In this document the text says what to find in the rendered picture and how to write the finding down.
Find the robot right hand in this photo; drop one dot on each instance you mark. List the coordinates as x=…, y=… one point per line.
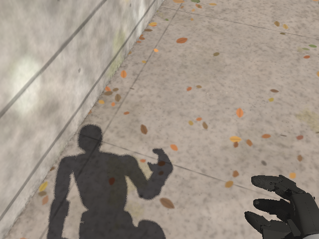
x=299, y=218

